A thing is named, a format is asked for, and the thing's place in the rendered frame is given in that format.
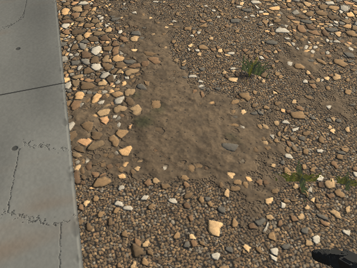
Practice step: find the robot right hand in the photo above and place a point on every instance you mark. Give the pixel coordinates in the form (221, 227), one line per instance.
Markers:
(335, 258)

